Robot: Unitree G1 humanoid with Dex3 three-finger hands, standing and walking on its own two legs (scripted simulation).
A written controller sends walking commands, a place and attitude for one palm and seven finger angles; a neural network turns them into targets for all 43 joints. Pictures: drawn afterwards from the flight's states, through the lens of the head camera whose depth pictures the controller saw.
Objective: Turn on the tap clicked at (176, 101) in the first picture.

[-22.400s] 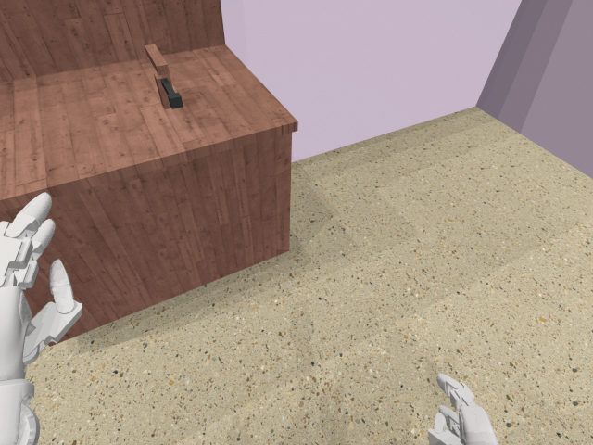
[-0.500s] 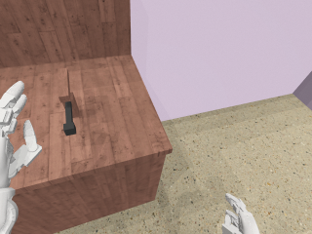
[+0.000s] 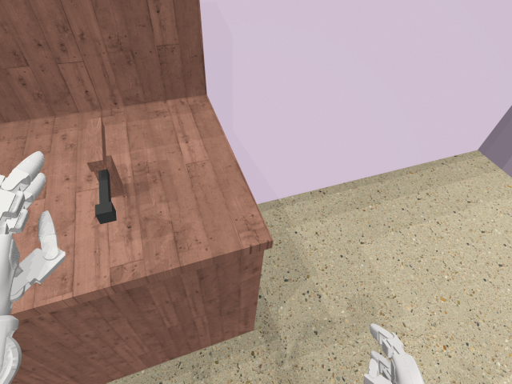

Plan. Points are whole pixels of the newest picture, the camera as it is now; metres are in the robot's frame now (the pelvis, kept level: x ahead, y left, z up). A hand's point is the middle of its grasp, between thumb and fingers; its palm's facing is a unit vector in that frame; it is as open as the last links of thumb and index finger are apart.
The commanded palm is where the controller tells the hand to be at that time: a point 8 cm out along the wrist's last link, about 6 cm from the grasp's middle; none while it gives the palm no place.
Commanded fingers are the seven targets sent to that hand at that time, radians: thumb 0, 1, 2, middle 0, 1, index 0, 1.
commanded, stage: come to a stop and stand still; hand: left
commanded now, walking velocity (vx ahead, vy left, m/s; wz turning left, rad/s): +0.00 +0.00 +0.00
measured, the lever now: (105, 212) +0.38 +0.31 +0.01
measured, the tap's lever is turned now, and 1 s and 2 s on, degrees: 0 0 0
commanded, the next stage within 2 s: look again from close up in 0.74 s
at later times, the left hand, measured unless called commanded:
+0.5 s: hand (63, 233) +0.23 +0.25 +0.17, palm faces +0.39 -0.85 -0.36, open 7.4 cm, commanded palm +0.17 +0.29 +0.18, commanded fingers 0.00 0.90 0.90 -0.20 -0.30 -0.20 -0.30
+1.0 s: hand (43, 241) +0.22 +0.27 +0.17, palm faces +0.42 -0.84 -0.33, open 7.4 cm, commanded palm +0.17 +0.30 +0.18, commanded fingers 0.00 0.90 0.90 -0.20 -0.30 -0.20 -0.30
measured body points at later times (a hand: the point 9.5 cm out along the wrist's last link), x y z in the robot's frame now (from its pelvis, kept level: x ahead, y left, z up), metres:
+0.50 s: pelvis +0.01 +0.00 +0.00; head +0.03 +0.03 +0.45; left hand +0.21 +0.29 +0.19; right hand +0.19 -0.22 -0.07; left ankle -0.01 +0.09 -0.74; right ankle +0.07 -0.12 -0.74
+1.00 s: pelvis +0.01 +0.02 +0.00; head +0.02 +0.04 +0.45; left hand +0.19 +0.31 +0.19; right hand +0.19 -0.20 -0.07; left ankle -0.01 +0.09 -0.74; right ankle +0.07 -0.12 -0.74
